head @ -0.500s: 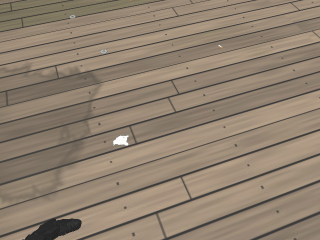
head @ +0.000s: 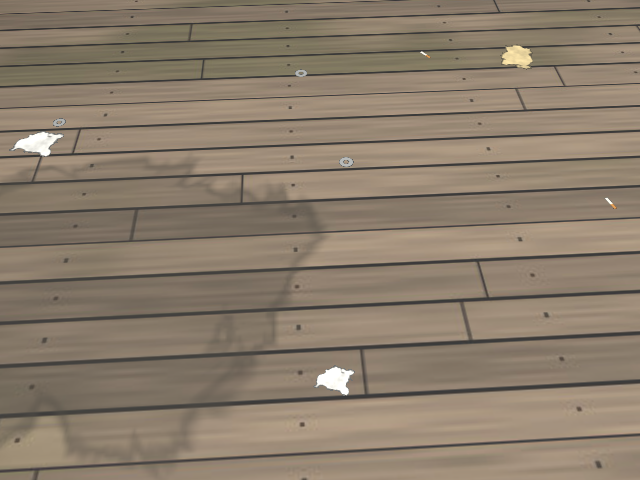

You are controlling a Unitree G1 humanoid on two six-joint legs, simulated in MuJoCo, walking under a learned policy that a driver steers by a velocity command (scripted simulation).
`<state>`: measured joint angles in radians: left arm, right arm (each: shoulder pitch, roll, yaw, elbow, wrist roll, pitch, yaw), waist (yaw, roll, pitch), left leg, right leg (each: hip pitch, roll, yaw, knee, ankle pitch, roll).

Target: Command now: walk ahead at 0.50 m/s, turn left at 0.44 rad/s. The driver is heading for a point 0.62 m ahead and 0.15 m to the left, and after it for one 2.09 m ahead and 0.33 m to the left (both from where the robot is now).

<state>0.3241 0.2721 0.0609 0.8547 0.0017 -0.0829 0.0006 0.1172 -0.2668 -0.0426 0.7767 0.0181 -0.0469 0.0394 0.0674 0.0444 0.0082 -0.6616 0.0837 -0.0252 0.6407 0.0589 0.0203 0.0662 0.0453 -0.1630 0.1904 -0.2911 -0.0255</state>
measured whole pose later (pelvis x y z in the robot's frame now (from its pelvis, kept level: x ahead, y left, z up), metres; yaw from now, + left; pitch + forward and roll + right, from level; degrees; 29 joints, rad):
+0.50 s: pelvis +0.29 +0.05 +0.00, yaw +17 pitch +3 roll +0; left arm 0.03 0.28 0.04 0.70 0.00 -0.10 -0.01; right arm 0.34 -0.29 -0.07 0.73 0.02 -0.04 -0.01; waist -0.08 -0.03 0.02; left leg -0.12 -0.11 -0.17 0.39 -0.30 0.07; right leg -0.60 -0.04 0.10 0.54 0.03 0.06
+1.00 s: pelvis +0.52 +0.10 +0.00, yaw +22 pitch +1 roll -2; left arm 0.29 0.27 0.04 0.88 -0.01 -0.05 0.00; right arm 0.11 -0.26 -0.04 0.68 -0.01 -0.03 0.00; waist 0.07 0.03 0.02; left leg -0.43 0.02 -0.04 0.49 -0.02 0.01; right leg -0.12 0.04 -0.02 0.40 -0.30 -0.01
